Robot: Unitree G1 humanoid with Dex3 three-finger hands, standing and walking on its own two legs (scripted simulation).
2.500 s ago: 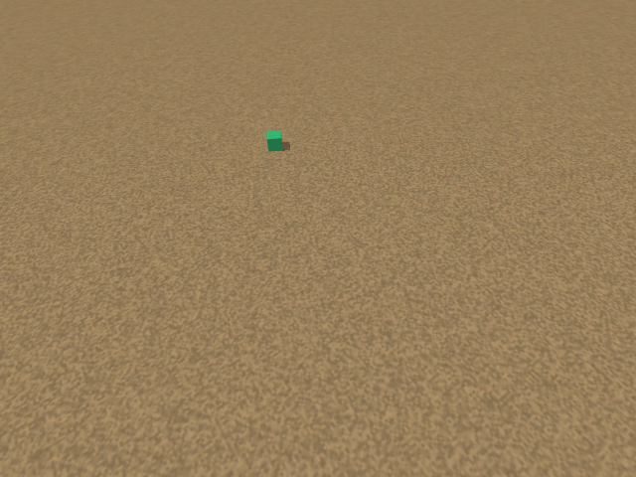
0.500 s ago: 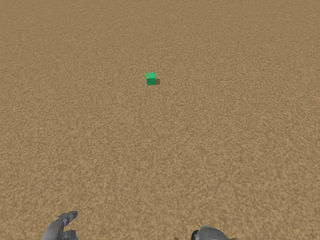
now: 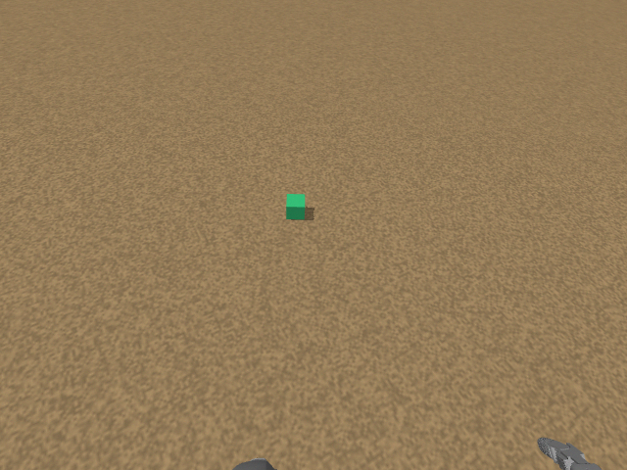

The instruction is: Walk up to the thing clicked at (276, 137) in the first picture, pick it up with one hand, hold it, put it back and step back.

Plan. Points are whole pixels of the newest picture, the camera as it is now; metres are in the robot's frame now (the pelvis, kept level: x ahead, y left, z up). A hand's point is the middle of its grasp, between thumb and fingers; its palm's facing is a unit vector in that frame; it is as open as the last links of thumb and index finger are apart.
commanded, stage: walk up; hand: left
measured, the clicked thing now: (295, 206) +1.22 +0.11 -0.71
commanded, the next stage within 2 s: none
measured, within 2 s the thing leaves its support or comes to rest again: neither
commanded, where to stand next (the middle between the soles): +0.81 -0.14 m, yaw +3 degrees
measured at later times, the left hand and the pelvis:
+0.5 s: hand (227, 317) +0.36 +0.18 -0.10, palm faces -0.06 -0.93 -0.37, open 7.4 cm; pelvis +0.23 -0.08 +0.01, yaw +0 degrees
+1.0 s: hand (236, 305) +0.41 +0.18 -0.16, palm faces +0.04 -0.95 -0.32, open 7.4 cm; pelvis +0.42 -0.09 +0.00, yaw +2 degrees
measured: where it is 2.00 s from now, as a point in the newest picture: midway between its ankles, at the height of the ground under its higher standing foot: (360, 318)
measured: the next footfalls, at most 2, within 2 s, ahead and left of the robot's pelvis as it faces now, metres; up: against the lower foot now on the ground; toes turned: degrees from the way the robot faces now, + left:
right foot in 0.40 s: +0.34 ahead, -0.19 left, +0.00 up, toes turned -5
left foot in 0.94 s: +0.55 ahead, +0.02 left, +0.00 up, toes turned +7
